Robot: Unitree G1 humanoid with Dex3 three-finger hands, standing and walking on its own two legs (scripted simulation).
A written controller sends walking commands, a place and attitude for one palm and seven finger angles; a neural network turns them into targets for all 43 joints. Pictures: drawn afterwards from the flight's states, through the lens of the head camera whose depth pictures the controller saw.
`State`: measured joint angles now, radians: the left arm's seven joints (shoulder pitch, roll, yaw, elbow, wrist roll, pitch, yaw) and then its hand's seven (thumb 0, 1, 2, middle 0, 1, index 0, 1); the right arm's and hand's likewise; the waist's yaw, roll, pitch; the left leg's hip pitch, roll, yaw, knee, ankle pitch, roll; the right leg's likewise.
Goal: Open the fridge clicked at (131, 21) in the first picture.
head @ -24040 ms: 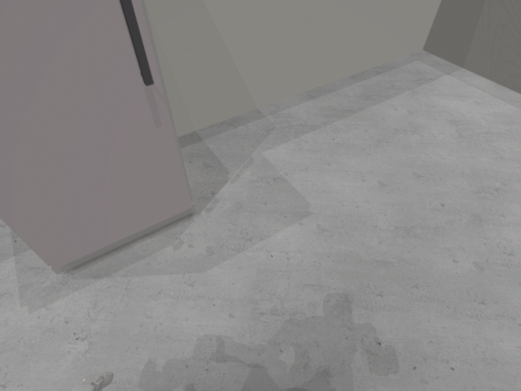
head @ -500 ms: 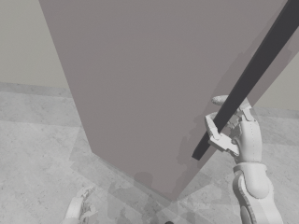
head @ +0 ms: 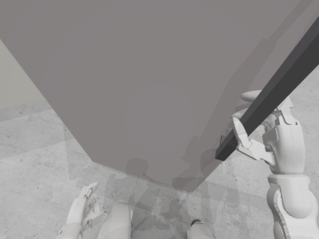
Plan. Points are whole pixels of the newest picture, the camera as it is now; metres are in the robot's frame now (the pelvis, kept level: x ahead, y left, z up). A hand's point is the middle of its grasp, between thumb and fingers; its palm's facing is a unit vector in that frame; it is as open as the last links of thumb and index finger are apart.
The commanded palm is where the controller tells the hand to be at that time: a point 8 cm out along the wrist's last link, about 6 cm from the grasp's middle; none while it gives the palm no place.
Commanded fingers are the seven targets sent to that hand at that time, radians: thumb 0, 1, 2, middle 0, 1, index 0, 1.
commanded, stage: walk backward, drawing the door open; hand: right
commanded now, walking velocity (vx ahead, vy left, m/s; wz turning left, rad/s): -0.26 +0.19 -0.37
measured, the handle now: (263, 95) +0.34 -0.13 +0.22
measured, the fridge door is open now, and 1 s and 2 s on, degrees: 36 60 66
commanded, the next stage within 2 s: stop walking and hold the door back in 1.10 s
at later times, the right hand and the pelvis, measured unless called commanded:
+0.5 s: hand (212, 190) +0.19 -0.05 +0.17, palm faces +0.53 +0.82 -0.22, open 6.7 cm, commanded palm +0.14 -0.08 +0.16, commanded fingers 0.00 -0.90 -0.90 0.45 1.40 0.45 1.40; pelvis +0.00 +0.22 +0.01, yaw -23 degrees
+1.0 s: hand out of the picture +0.11 +0.02 +0.17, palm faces +0.84 +0.47 -0.26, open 6.4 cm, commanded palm +0.05 +0.01 +0.17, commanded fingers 0.00 -0.90 -0.90 0.45 1.40 0.45 1.40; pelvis +0.06 +0.38 +0.02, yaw -44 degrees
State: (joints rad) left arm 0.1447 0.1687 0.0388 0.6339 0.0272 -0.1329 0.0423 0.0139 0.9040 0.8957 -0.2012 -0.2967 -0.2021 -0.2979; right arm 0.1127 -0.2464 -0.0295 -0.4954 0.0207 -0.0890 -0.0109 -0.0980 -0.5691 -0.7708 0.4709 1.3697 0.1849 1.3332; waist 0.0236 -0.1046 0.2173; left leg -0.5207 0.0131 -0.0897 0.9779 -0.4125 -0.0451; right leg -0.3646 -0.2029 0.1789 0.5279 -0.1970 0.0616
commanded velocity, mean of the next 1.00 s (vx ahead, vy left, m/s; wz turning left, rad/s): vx -0.20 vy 0.26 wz -0.68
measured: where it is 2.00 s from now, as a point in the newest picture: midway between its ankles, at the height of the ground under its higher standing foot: outside the picture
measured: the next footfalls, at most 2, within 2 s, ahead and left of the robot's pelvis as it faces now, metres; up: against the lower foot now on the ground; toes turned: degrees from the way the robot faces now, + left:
left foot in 0.06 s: +0.09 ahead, +0.27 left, +0.00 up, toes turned -9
right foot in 0.24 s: +0.04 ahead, -0.01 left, +0.00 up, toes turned -15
